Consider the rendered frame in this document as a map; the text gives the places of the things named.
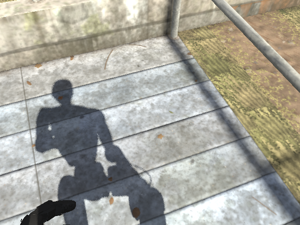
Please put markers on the left robot hand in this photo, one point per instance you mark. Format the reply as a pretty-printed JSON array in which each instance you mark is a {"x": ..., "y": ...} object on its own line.
[{"x": 47, "y": 211}]

